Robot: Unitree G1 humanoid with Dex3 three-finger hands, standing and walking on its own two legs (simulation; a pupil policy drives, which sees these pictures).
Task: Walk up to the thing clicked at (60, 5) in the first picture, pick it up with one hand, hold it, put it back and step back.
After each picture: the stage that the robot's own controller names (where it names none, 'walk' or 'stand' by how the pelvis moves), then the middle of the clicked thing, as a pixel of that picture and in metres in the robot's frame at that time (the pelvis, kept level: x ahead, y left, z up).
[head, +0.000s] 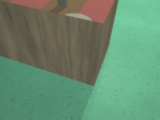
stand; out of the picture +1.06 +0.15 -0.01
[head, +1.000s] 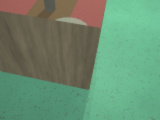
walk; (49, 0) +0.92 +0.19 +0.00
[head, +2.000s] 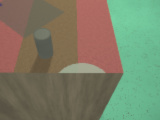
walk; (44, 44) +0.52 +0.15 +0.00
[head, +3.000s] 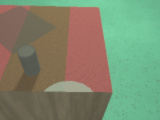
stand; (29, 61) +0.45 +0.23 +0.01
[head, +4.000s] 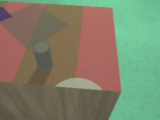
stand; (43, 56) +0.48 +0.18 -0.01
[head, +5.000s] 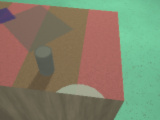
stand; (45, 61) +0.46 +0.17 -0.01
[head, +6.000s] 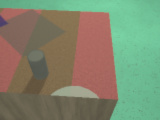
stand; (38, 65) +0.45 +0.20 -0.01
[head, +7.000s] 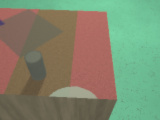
stand; (36, 66) +0.45 +0.21 -0.01
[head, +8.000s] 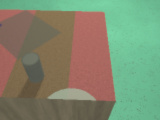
stand; (33, 68) +0.43 +0.21 -0.01
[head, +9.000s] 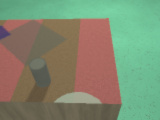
rise first; (40, 73) +0.43 +0.22 -0.01
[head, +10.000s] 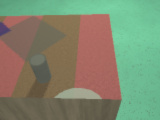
go down; (41, 68) +0.44 +0.22 -0.01
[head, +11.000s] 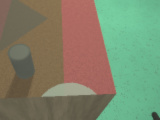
go down; (22, 62) +0.42 +0.19 +0.02
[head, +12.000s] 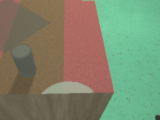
go down; (24, 61) +0.44 +0.20 +0.02
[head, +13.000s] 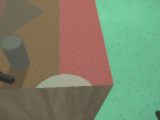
close in; (16, 53) +0.44 +0.22 +0.04
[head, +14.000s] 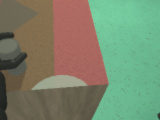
close; (12, 57) +0.43 +0.22 +0.05
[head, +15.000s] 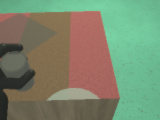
lift; (19, 72) +0.32 +0.20 +0.14
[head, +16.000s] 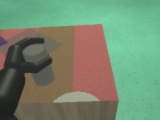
lift; (39, 65) +0.34 +0.15 +0.17
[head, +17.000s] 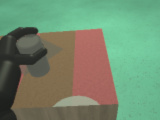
hold; (34, 56) +0.34 +0.15 +0.21
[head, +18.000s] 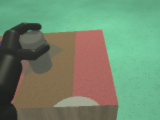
crouch; (37, 52) +0.35 +0.15 +0.22
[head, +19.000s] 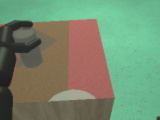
crouch; (29, 48) +0.41 +0.18 +0.17
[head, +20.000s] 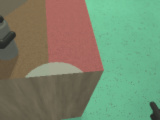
lower; (2, 40) +0.48 +0.22 +0.06
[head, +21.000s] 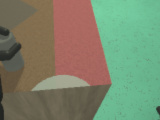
lower; (8, 51) +0.44 +0.22 +0.06
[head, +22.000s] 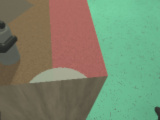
lower; (4, 45) +0.46 +0.22 +0.06
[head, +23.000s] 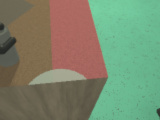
lower; (3, 46) +0.46 +0.23 +0.06
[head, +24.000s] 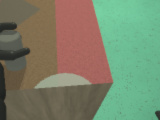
open; (13, 51) +0.44 +0.21 +0.06
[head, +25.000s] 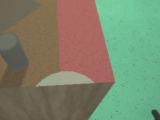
sink last; (13, 52) +0.42 +0.21 +0.05
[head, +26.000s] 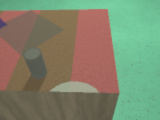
stand; (36, 63) +0.44 +0.23 +0.03
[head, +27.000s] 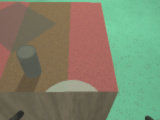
stand; (30, 62) +0.43 +0.21 +0.03
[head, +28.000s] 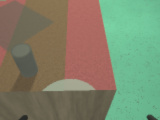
stand; (25, 61) +0.42 +0.22 +0.04
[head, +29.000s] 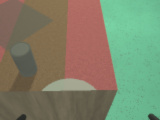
stand; (24, 60) +0.42 +0.22 +0.05
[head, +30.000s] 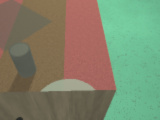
stand; (23, 60) +0.42 +0.22 +0.05
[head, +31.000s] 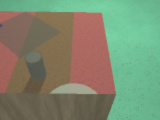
stand; (36, 66) +0.45 +0.21 -0.01
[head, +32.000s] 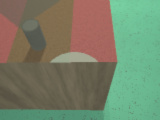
walk; (34, 35) +0.53 +0.22 +0.01
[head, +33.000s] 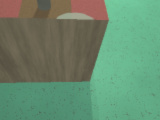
walk; out of the picture +0.78 +0.20 +0.00
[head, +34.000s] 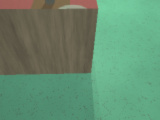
stand; out of the picture +1.04 +0.27 +0.01
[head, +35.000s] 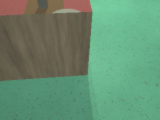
stand; out of the picture +1.02 +0.27 -0.01
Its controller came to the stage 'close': yes
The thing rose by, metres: 0.23
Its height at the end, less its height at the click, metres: +0.00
